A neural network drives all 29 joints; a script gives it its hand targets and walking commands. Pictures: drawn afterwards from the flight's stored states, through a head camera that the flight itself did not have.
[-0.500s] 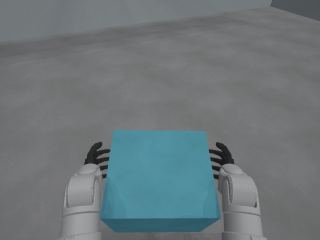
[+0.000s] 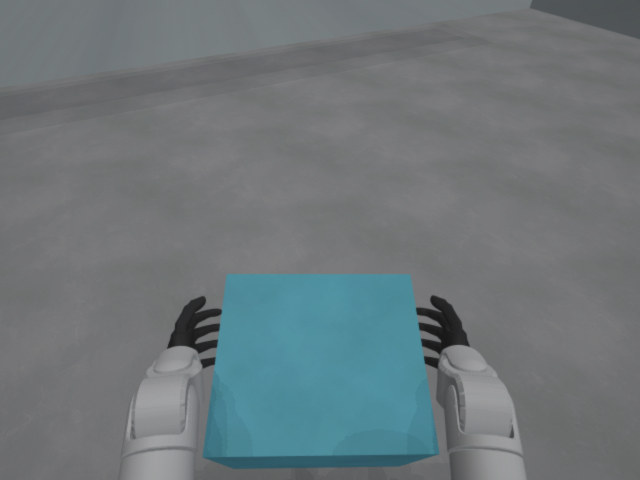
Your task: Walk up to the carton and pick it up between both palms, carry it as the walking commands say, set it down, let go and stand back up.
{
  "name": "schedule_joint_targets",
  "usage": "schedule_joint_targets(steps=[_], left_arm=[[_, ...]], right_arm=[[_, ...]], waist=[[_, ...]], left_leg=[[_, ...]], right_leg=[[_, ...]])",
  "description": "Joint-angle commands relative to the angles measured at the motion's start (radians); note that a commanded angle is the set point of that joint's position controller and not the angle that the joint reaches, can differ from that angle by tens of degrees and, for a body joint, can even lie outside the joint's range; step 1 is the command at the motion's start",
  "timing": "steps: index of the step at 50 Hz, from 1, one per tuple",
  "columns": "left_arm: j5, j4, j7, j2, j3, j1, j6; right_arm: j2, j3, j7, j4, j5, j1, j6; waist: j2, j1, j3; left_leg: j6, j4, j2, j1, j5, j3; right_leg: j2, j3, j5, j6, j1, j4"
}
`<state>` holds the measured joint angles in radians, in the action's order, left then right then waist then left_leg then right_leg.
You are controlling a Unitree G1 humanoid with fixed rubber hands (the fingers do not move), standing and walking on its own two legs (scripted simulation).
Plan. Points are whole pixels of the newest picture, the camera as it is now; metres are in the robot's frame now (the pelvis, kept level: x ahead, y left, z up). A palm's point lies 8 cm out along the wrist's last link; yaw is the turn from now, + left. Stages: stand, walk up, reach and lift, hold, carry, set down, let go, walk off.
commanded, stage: carry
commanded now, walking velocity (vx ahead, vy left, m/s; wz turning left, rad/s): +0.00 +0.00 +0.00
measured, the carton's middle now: (318, 375) +0.29 +0.00 -0.05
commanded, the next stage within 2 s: hold in 0.78 s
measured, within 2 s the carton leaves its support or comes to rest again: neither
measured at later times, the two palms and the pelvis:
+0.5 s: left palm (201, 357) +0.27 +0.14 +0.04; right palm (466, 358) +0.27 -0.19 +0.04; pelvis +0.00 -0.02 +0.00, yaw +0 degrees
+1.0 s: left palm (181, 357) +0.27 +0.16 +0.05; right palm (449, 345) +0.28 -0.17 +0.05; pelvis +0.00 -0.02 +0.01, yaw -2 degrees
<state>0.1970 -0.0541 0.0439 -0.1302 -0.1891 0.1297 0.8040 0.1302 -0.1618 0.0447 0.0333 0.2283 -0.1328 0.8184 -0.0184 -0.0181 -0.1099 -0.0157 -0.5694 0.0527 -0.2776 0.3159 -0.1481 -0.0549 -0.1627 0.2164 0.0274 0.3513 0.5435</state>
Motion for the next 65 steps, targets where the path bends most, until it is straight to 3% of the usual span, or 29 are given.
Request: schedule_joint_targets(steps=[1,39,40,42,44,47,53,58,62,63,65], left_arm=[[-0.281,0.084,-0.252,-0.784,0.558,0.468,-0.042],[-0.253,0.036,-0.246,-0.747,0.532,0.467,-0.124],[-0.229,-0.007,-0.263,-0.705,0.472,0.479,-0.114],[-0.215,-0.002,-0.278,-0.667,0.467,0.536,-0.145],[-0.227,0.019,-0.297,-0.685,0.500,0.556,-0.158],[-0.231,-0.020,-0.328,-0.697,0.492,0.584,-0.160],[-0.227,-0.105,-0.382,-0.710,0.471,0.649,-0.161],[-0.205,-0.166,-0.383,-0.754,0.440,0.692,-0.158],[-0.198,-0.191,-0.371,-0.797,0.440,0.695,-0.153],[-0.194,-0.154,-0.360,-0.863,0.479,0.656,-0.146],[-0.181,-0.164,-0.346,-0.858,0.454,0.649,-0.142]], right_arm=[[0.758,0.564,-0.251,-0.076,-0.283,-0.448,-0.049],[0.741,0.540,-0.242,-0.027,-0.252,-0.432,-0.129],[0.807,0.586,-0.241,-0.005,-0.281,-0.391,-0.096],[0.808,0.558,-0.225,0.007,-0.251,-0.484,-0.122],[0.835,0.564,-0.217,-0.003,-0.253,-0.476,-0.138],[0.886,0.558,-0.211,0.039,-0.246,-0.501,-0.141],[0.932,0.492,-0.213,0.132,-0.211,-0.522,-0.125],[0.929,0.476,-0.239,0.170,-0.213,-0.597,-0.121],[0.915,0.476,-0.258,0.181,-0.218,-0.627,-0.122],[0.938,0.507,-0.296,0.148,-0.231,-0.612,-0.133],[0.901,0.488,-0.310,0.165,-0.220,-0.610,-0.134]], waist=[[0.012,-0.001,-0.224],[0.023,0.002,-0.220],[-0.027,0.143,-0.123],[0.011,0.128,-0.134],[0.014,0.109,-0.171],[0.048,0.104,-0.181],[0.049,0.046,-0.125],[0.023,0.043,-0.096],[0.004,0.044,-0.095],[0.014,0.010,-0.144],[-0.006,0.032,-0.111]], left_leg=[[-0.014,0.100,0.113,0.038,-0.145,0.141],[0.005,0.088,0.098,0.048,-0.129,0.124],[-0.032,0.226,-0.125,0.058,-0.268,0.193],[-0.049,0.265,-0.107,0.028,-0.287,0.240],[-0.049,0.279,-0.102,0.055,-0.344,0.261],[-0.039,0.291,-0.106,0.048,-0.277,0.261],[-0.032,0.315,-0.111,0.043,-0.173,0.255],[-0.030,0.329,-0.102,0.027,-0.155,0.262],[-0.023,0.343,-0.092,0.033,-0.202,0.268],[-0.030,0.323,-0.102,0.091,-0.203,0.262],[-0.020,0.326,-0.100,0.077,-0.223,0.257]], right_leg=[[-0.108,0.150,-0.153,0.019,-0.122,-0.075],[-0.099,0.189,-0.138,0.030,-0.129,-0.093],[0.095,0.273,-0.272,-0.001,-0.405,-0.146],[0.082,0.311,-0.286,-0.016,-0.482,-0.166],[0.078,0.316,-0.350,-0.028,-0.540,-0.169],[0.065,0.319,-0.240,-0.043,-0.559,-0.195],[0.061,0.299,-0.104,-0.054,-0.540,-0.243],[0.078,0.279,-0.066,-0.047,-0.540,-0.237],[0.100,0.258,-0.139,-0.040,-0.561,-0.220],[0.125,0.260,-0.207,-0.011,-0.520,-0.241],[0.128,0.261,-0.222,-0.004,-0.518,-0.241]])
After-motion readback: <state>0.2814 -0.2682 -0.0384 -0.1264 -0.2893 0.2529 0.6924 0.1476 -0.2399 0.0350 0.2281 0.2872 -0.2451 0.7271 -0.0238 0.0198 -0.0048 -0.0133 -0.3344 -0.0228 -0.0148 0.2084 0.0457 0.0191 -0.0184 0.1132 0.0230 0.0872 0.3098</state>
